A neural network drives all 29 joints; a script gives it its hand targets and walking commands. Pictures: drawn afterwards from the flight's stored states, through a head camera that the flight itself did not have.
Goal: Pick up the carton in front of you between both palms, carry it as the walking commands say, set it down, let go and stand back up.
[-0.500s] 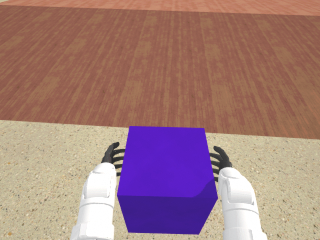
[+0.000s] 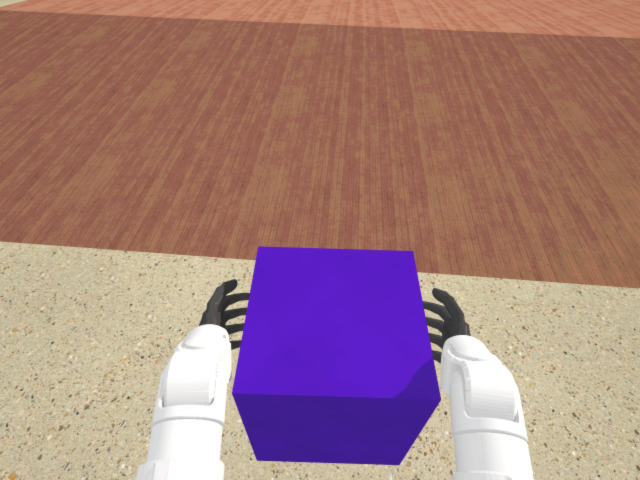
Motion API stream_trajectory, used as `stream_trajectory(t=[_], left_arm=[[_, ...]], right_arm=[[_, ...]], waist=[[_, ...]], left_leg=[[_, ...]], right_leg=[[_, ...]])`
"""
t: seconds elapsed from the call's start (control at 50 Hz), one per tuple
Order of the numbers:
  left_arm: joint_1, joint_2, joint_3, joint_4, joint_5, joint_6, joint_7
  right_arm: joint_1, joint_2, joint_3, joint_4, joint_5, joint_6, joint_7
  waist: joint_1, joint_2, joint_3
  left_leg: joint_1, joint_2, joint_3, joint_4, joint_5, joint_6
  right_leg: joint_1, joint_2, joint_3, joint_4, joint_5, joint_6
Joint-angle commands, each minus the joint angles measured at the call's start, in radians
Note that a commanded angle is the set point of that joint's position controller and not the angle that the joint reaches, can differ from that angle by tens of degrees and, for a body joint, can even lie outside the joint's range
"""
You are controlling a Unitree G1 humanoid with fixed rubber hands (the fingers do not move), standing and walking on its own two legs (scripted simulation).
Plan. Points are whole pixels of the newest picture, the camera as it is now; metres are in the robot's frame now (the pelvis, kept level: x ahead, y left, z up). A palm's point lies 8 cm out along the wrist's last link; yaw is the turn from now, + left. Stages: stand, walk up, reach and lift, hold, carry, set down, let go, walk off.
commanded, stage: carry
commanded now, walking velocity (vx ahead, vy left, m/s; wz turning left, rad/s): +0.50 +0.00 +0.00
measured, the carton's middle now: (331, 360) +0.31 +0.00 -0.01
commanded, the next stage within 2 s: none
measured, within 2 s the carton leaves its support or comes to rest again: neither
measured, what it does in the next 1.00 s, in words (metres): walks ahead: left foot, then right foot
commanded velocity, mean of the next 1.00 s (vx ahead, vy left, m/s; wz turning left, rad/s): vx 0.50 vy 0.00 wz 0.00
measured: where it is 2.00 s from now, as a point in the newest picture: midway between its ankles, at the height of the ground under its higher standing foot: (325, 282)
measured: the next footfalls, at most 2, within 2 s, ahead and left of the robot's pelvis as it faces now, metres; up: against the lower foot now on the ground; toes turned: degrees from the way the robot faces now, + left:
left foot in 0.36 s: +0.19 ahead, +0.10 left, +0.00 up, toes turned +8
right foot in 0.72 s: +0.52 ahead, -0.10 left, +0.00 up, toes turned -10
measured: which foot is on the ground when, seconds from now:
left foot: down 0.00-0.24, up 0.26-0.34, down 0.36-0.74, up 0.76-1.00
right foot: down 0.00-0.38, up 0.40-0.70, down 0.72-1.00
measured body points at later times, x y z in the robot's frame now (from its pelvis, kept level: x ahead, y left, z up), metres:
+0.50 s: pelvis +0.21 +0.02 +0.00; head +0.21 +0.02 +0.45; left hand +0.50 +0.16 +0.08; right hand +0.48 -0.14 +0.08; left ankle +0.15 +0.09 -0.74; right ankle +0.10 -0.09 -0.66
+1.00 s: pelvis +0.52 -0.04 +0.01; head +0.53 -0.05 +0.46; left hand +0.78 +0.13 +0.07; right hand +0.80 -0.17 +0.07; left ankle +0.56 +0.11 -0.68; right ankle +0.48 -0.09 -0.74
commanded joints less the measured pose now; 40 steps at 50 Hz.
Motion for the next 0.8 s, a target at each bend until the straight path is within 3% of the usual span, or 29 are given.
stream_trajectory(t=[0.0,0.04,0.08,0.1,0.12,0.14,0.18,0.2,0.22,0.24,0.26,0.28,0.3,0.34,0.36,0.38,0.4,0.42,0.44,0.46,0.5,0.62,0.66,0.68,0.7,0.72,0.74,0.76,0.78], left_arm=[[-0.522,-0.881,-0.689,-0.139,-0.351,0.041,-0.218],[-0.533,-0.847,-0.721,-0.191,-0.38,0.107,-0.205],[-0.542,-0.841,-0.752,-0.231,-0.423,0.175,-0.198],[-0.541,-0.847,-0.772,-0.256,-0.452,0.205,-0.197],[-0.535,-0.856,-0.788,-0.275,-0.483,0.23,-0.199],[-0.521,-0.868,-0.794,-0.293,-0.509,0.249,-0.201],[-0.47,-0.885,-0.792,-0.322,-0.525,0.285,-0.196],[-0.41,-0.875,-0.778,-0.323,-0.515,0.298,-0.19],[-0.372,-0.867,-0.77,-0.341,-0.502,0.31,-0.184],[-0.365,-0.872,-0.774,-0.387,-0.495,0.325,-0.176],[-0.393,-0.875,-0.787,-0.446,-0.493,0.338,-0.168],[-0.402,-0.892,-0.799,-0.486,-0.502,0.35,-0.164],[-0.389,-0.9,-0.806,-0.521,-0.515,0.358,-0.165],[-0.367,-0.884,-0.811,-0.559,-0.526,0.371,-0.173],[-0.398,-0.854,-0.813,-0.589,-0.535,0.382,-0.18],[-0.466,-0.836,-0.829,-0.626,-0.565,0.4,-0.193],[-0.476,-0.841,-0.839,-0.604,-0.578,0.407,-0.2],[-0.455,-0.839,-0.826,-0.579,-0.583,0.411,-0.205],[-0.429,-0.844,-0.815,-0.554,-0.58,0.414,-0.206],[-0.404,-0.851,-0.808,-0.53,-0.57,0.415,-0.204],[-0.341,-0.862,-0.788,-0.489,-0.534,0.411,-0.191],[-0.271,-0.883,-0.767,-0.474,-0.457,0.393,-0.158],[-0.286,-0.885,-0.771,-0.48,-0.459,0.389,-0.161],[-0.289,-0.883,-0.77,-0.477,-0.463,0.388,-0.164],[-0.299,-0.883,-0.771,-0.479,-0.466,0.389,-0.169],[-0.297,-0.87,-0.764,-0.462,-0.465,0.389,-0.173],[-0.303,-0.875,-0.764,-0.433,-0.467,0.385,-0.18],[-0.314,-0.903,-0.779,-0.452,-0.493,0.383,-0.187],[-0.33,-0.939,-0.793,-0.457,-0.507,0.376,-0.192]], right_arm=[[-0.563,0.888,0.69,-0.146,0.344,0.028,0.209],[-0.569,0.851,0.717,-0.194,0.382,0.092,0.198],[-0.537,0.82,0.727,-0.207,0.404,0.155,0.187],[-0.503,0.815,0.729,-0.221,0.408,0.181,0.176],[-0.476,0.815,0.732,-0.254,0.414,0.206,0.165],[-0.466,0.816,0.739,-0.299,0.424,0.23,0.157],[-0.483,0.836,0.777,-0.389,0.47,0.277,0.154],[-0.487,0.838,0.788,-0.424,0.492,0.299,0.158],[-0.495,0.846,0.798,-0.448,0.512,0.314,0.166],[-0.49,0.862,0.807,-0.468,0.527,0.325,0.175],[-0.494,0.875,0.808,-0.481,0.537,0.333,0.183],[-0.454,0.876,0.797,-0.477,0.538,0.34,0.184],[-0.4,0.877,0.791,-0.484,0.533,0.346,0.182],[-0.347,0.884,0.782,-0.499,0.517,0.352,0.173],[-0.312,0.874,0.77,-0.493,0.501,0.356,0.167],[-0.326,0.867,0.747,-0.485,0.475,0.353,0.155],[-0.359,0.863,0.75,-0.526,0.473,0.363,0.149],[-0.377,0.867,0.757,-0.538,0.482,0.375,0.145],[-0.387,0.867,0.764,-0.543,0.493,0.382,0.144],[-0.396,0.872,0.773,-0.547,0.504,0.387,0.146],[-0.391,0.871,0.787,-0.546,0.522,0.396,0.157],[-0.353,0.858,0.798,-0.516,0.543,0.396,0.202],[-0.37,0.853,0.804,-0.524,0.545,0.394,0.207],[-0.373,0.846,0.805,-0.528,0.543,0.393,0.208],[-0.384,0.834,0.802,-0.525,0.538,0.392,0.209],[-0.401,0.829,0.802,-0.531,0.535,0.395,0.21],[-0.412,0.839,0.812,-0.531,0.532,0.4,0.209],[-0.402,0.852,0.811,-0.511,0.529,0.393,0.208],[-0.402,0.883,0.806,-0.508,0.529,0.384,0.209]], waist=[[0.009,-0.059,-0.162],[0.005,-0.016,-0.123],[-0.008,0.175,-0.105],[-0.01,0.237,-0.089],[-0.01,0.22,-0.078],[-0.005,0.174,-0.113],[0.011,0.017,-0.183],[0.028,-0.151,-0.233],[0.045,-0.297,-0.225],[0.054,-0.298,-0.148],[0.057,-0.186,-0.112],[0.049,-0.123,-0.13],[0.038,-0.13,-0.161],[-0.009,-0.092,-0.301],[-0.04,0.071,-0.346],[-0.033,0.351,-0.287],[-0.029,0.241,-0.235],[-0.03,0.13,-0.21],[-0.029,0.059,-0.209],[-0.027,0.036,-0.188],[-0.025,0.08,-0.173],[-0.017,0.185,-0.096],[0.0,0.177,-0.13],[0.009,0.154,-0.171],[0.028,0.115,-0.221],[0.042,-0.082,-0.255],[0.031,-0.279,-0.265],[0.026,-0.184,-0.246],[0.024,-0.127,-0.236]], left_leg=[[-0.062,0.042,0.024,-0.031,-0.146,0.025],[-0.042,0.092,-0.028,-0.087,-0.214,0.045],[0.085,0.191,-0.188,-0.204,-0.171,0.102],[0.146,0.24,-0.26,-0.217,-0.04,0.146],[0.152,0.247,-0.252,-0.18,0.115,0.166],[0.141,0.224,-0.173,-0.116,0.235,0.155],[0.007,0.118,0.067,0.142,0.483,0.068],[-0.194,0.069,0.165,0.336,0.472,0.015],[-0.441,0.016,0.228,0.418,0.158,-0.019],[-0.63,-0.013,0.21,0.38,-0.218,-0.016],[-0.673,0.011,0.192,0.293,-0.334,0.0],[-0.606,0.021,0.185,0.169,-0.286,0.011],[-0.464,0.006,0.218,0.043,-0.151,0.013],[0.196,-0.053,0.291,-0.152,0.16,0.031],[0.444,0.127,0.014,-0.253,-0.011,0.068],[0.547,0.354,-0.437,-0.315,0.275,0.181],[0.571,0.42,-0.449,-0.268,0.448,0.276],[0.56,0.412,-0.362,-0.234,0.576,0.282],[0.556,0.389,-0.285,-0.239,0.577,0.245],[0.534,0.36,-0.207,-0.263,0.56,0.201],[0.504,0.304,-0.086,-0.287,0.598,0.152],[0.277,0.216,0.152,-0.278,0.682,0.106],[0.184,0.204,0.232,-0.136,0.795,0.079],[0.123,0.172,0.278,-0.01,0.776,0.056],[0.021,0.148,0.281,0.161,0.61,0.041],[-0.131,0.072,0.281,0.436,0.354,0.008],[-0.359,-0.039,0.185,0.664,-0.099,-0.005],[-0.412,0.029,0.077,0.775,-0.121,0.029],[-0.414,0.077,0.059,0.779,-0.084,0.05]], right_leg=[[-0.01,-0.13,0.109,-0.135,-0.289,-0.075],[-0.101,-0.112,0.063,-0.07,-0.291,-0.065],[-0.248,-0.041,-0.097,0.152,-0.142,-0.014],[-0.313,-0.02,-0.148,0.153,-0.133,0.001],[-0.299,-0.02,-0.17,0.085,-0.133,0.002],[-0.216,-0.021,-0.182,0.018,-0.104,-0.002],[0.075,-0.043,-0.121,-0.056,0.02,-0.035],[0.292,-0.139,0.032,-0.06,0.25,-0.091],[0.46,-0.262,0.205,-0.1,0.533,-0.152],[0.541,-0.327,0.302,-0.136,0.734,-0.213],[0.569,-0.343,0.291,-0.115,0.766,-0.226],[0.555,-0.333,0.233,-0.096,0.707,-0.196],[0.492,-0.305,0.141,-0.089,0.649,-0.149],[0.127,-0.193,-0.142,0.104,0.581,-0.047],[-0.13,-0.128,-0.225,0.339,0.275,0.002],[-0.417,0.005,-0.231,0.52,-0.117,0.033],[-0.546,-0.039,-0.111,0.646,-0.226,-0.005],[-0.597,-0.08,-0.089,0.682,-0.225,-0.027],[-0.611,-0.102,-0.08,0.65,-0.185,-0.036],[-0.607,-0.108,-0.09,0.556,-0.134,-0.039],[-0.553,-0.077,-0.145,0.396,-0.051,-0.027],[-0.245,0.01,-0.299,0.04,0.183,-0.033],[-0.016,0.043,-0.344,0.005,0.26,-0.048],[0.129,0.068,-0.366,-0.011,0.205,-0.058],[0.289,0.005,-0.299,-0.006,0.128,-0.059],[0.36,-0.229,0.105,-0.152,-0.14,-0.117],[0.446,-0.427,0.517,-0.318,-0.138,-0.247],[0.416,-0.446,0.478,-0.318,-0.054,-0.27],[0.35,-0.402,0.384,-0.3,0.063,-0.249]])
